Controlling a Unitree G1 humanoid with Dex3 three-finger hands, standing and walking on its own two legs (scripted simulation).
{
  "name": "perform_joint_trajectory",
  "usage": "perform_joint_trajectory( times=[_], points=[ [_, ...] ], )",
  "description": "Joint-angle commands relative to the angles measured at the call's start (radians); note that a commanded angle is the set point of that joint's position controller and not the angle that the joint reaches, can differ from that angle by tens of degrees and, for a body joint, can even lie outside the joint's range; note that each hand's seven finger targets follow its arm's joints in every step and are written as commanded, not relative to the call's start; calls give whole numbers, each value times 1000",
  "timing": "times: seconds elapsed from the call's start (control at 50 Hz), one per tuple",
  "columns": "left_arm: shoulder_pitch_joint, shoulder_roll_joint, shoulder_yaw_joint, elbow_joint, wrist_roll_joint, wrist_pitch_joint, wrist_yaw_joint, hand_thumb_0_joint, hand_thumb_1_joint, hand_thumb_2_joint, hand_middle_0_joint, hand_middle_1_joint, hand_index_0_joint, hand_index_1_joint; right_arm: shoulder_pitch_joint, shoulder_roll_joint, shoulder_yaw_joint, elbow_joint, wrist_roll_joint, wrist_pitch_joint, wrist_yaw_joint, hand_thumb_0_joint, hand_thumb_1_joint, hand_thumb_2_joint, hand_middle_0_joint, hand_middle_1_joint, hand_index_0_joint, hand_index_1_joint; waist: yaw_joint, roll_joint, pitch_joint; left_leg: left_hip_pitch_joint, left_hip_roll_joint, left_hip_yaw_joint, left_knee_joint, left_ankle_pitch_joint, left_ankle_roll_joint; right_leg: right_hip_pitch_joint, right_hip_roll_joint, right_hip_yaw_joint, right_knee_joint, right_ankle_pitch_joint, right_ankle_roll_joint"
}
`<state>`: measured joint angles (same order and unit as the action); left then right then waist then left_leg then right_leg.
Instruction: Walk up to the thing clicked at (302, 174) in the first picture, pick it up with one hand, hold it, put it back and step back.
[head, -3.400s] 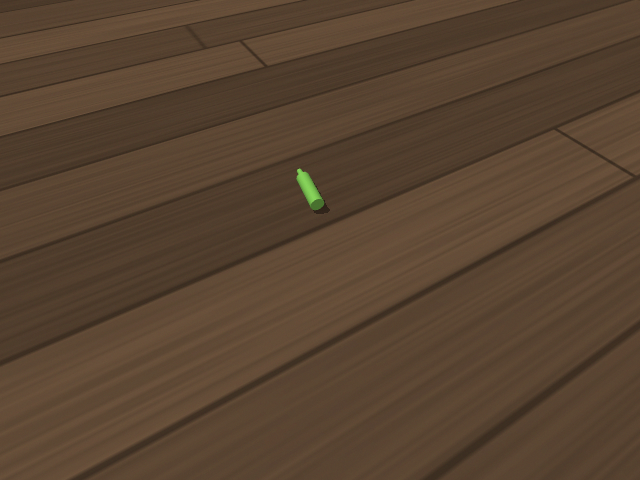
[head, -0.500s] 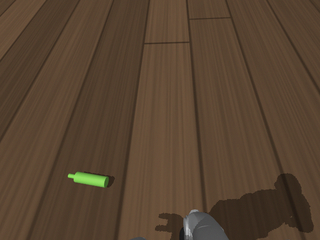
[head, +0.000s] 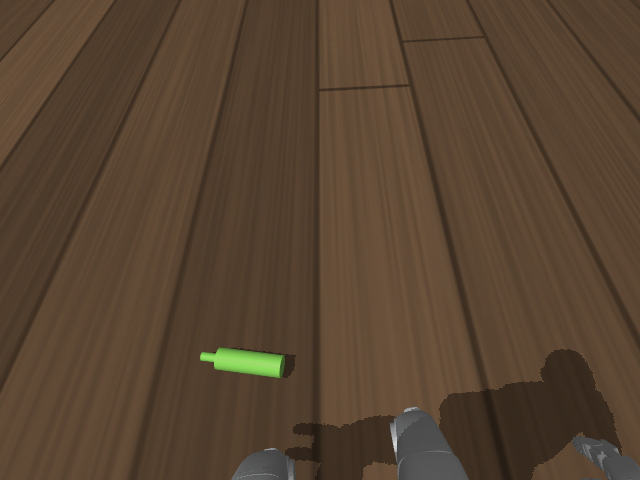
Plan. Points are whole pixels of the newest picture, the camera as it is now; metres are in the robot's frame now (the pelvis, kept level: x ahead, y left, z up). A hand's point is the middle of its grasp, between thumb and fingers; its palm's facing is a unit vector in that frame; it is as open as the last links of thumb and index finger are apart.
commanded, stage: walk up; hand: left
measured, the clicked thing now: (241, 361) +0.50 +0.28 -0.68
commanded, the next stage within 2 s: none
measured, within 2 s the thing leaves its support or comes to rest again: neither
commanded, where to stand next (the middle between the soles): +0.07 +0.17 m, yaw -10 degrees
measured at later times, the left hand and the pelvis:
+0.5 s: hand out of the picture +0.09 +0.55 -0.12, palm faces -0.08 -0.80 -0.59, open 7.4 cm; pelvis -0.01 +0.22 -0.01, yaw -7 degrees
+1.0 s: hand (27, 442) +0.20 +0.43 -0.12, palm faces -0.26 -0.90 -0.34, open 7.4 cm; pelvis +0.01 +0.21 +0.02, yaw -14 degrees
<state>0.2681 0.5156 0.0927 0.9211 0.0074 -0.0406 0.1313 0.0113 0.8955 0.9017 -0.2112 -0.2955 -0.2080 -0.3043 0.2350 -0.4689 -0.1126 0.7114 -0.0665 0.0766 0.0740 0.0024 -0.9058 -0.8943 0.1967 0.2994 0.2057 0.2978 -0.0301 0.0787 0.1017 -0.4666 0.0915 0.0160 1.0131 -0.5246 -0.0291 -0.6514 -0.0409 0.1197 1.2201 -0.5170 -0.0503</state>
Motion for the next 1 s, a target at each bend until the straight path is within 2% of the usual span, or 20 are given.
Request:
perform_joint_trajectory(
  times=[0.0,0.04,0.08,0.12,0.14,0.24,0.34,0.38,0.4,0.42,0.44,0.46,0.5,0.68,0.8,0.88,0.9,0.92,0.94,0.98],
  points=[
    [112,180,32,-22,-26,-54,-1,0,900,900,-200,-300,-200,-300,-43,-237,-62,-94,-1,-28,-33,0,-900,-900,200,300,200,300,-7,191,-57,169,157,-261,-406,449,271,-24,19,-188,-97,25,13],
    [135,136,25,-29,-29,-62,-3,0,900,900,-200,-300,-200,-300,-34,-198,-44,-108,-14,-18,-31,0,-900,-900,200,300,200,300,6,172,-73,127,130,-179,-330,647,268,167,30,-229,-325,87,18],
    [306,163,43,-2,-19,-68,10,0,900,900,-200,-300,-200,-300,-85,-162,-27,-142,0,-5,-26,0,-900,-900,200,300,200,300,116,39,-127,6,49,-75,-74,647,176,477,16,-151,-670,307,-1],
    [298,310,80,-75,14,-63,31,0,900,900,-200,-300,-200,-300,45,-99,-9,-147,11,5,-37,0,-900,-900,200,300,200,300,72,-123,-207,-333,-37,-120,242,-62,47,723,-378,520,-735,441,-138],
    [214,336,85,-106,6,-54,34,0,900,900,-200,-300,-200,-300,21,-167,-40,-150,4,20,-54,0,-900,-900,200,300,200,300,69,-48,-233,-311,-10,-195,355,-113,54,597,-483,607,-787,361,-256],
    [52,256,64,-147,17,-55,16,0,900,900,-200,-300,-200,-300,73,-194,-70,-92,1,26,-26,0,-900,-900,200,300,200,300,-2,-161,-66,-166,28,-143,375,86,28,210,-252,185,-684,227,-183],
    [-57,267,67,-163,47,-32,-19,0,900,900,-200,-300,-200,-300,105,-155,-69,-28,45,14,-13,0,-900,-900,200,300,200,300,-9,-339,-88,127,-19,38,-12,27,27,-5,-122,66,-681,-166,-123],
    [-41,206,54,-137,45,-9,-40,0,900,900,-200,-300,-200,-300,228,-152,-72,63,51,-16,-36,0,-900,-900,200,300,200,300,-53,-166,-130,276,-95,126,-281,46,7,-20,-43,-21,-431,-177,-86],
    [-22,136,35,-129,37,1,-44,0,900,900,-200,-300,-200,-300,257,-180,-74,80,33,-31,-53,0,-900,-900,200,300,200,300,-71,-30,-94,247,-63,17,-401,-53,21,-63,31,-29,-229,-161,-55],
    [-28,38,4,-153,15,1,-44,0,900,900,-200,-300,-200,-300,180,-274,-79,50,23,-50,-65,0,-900,-900,200,300,200,300,-30,169,-37,173,207,-461,-568,-159,125,-209,133,-66,9,-88,-5],
    [-103,113,16,-150,27,-8,-32,0,900,900,-200,-300,-200,-300,20,-383,-81,13,51,-57,-70,0,-900,-900,200,300,200,300,-29,166,12,19,401,-788,-729,-236,289,-198,80,39,32,-69,13],
    [-168,169,28,-122,26,-12,-37,0,900,900,-200,-300,-200,-300,-57,-334,-69,7,46,-74,-76,0,-900,-900,200,300,200,300,-9,-19,110,-81,383,-739,-718,-264,298,-159,46,70,72,-5,24],
    [-41,151,33,-42,-5,-4,-69,0,900,900,-200,-300,-200,-300,-80,-295,-46,47,36,-102,-97,0,-900,-900,200,300,200,300,38,-8,93,7,267,-511,-605,-188,209,-115,30,51,25,90,27],
    [-140,112,55,-118,33,57,-140,0,900,900,-200,-300,-200,-300,158,-277,-38,145,51,-165,-149,0,-900,-900,200,300,200,300,-10,39,-40,423,279,-351,-442,625,225,-124,34,28,-84,18,13],
    [-186,76,42,-128,13,51,-152,0,900,900,-200,-300,-200,-300,162,-258,-18,127,47,-169,-149,0,-900,-900,200,300,200,300,-13,126,-105,390,246,-192,-386,862,218,59,10,-109,-282,21,10],
    [-24,115,58,-42,8,33,-143,0,900,900,-200,-300,-200,-300,80,-191,23,98,65,-151,-132,0,-900,-900,200,300,200,300,95,11,-187,78,102,15,-137,707,102,558,52,-134,-610,311,-32],
    [47,188,81,-42,17,26,-133,0,900,900,-200,-300,-200,-300,94,-142,43,79,75,-153,-130,0,-900,-900,200,300,200,300,131,-180,-246,-94,30,44,83,469,53,698,-108,179,-668,362,-102],
    [19,228,75,-58,2,24,-129,0,900,900,-200,-300,-200,-300,31,-143,38,68,82,-148,-140,0,-900,-900,200,300,200,300,123,-266,-256,-159,-67,30,136,-50,54,642,-306,464,-756,456,-273],
    [-34,220,69,-73,4,26,-132,0,900,900,-200,-300,-200,-300,0,-174,22,90,72,-139,-149,0,-900,-900,200,300,200,300,105,-186,-185,-129,-26,-46,171,-173,47,536,-320,432,-753,430,-299],
    [-148,156,40,-87,2,30,-124,0,900,900,-200,-300,-200,-300,68,-169,32,143,79,-143,-139,0,-900,-900,200,300,200,300,39,-138,-107,-82,-3,-46,72,-102,52,423,-217,226,-678,434,-228]
  ],
)
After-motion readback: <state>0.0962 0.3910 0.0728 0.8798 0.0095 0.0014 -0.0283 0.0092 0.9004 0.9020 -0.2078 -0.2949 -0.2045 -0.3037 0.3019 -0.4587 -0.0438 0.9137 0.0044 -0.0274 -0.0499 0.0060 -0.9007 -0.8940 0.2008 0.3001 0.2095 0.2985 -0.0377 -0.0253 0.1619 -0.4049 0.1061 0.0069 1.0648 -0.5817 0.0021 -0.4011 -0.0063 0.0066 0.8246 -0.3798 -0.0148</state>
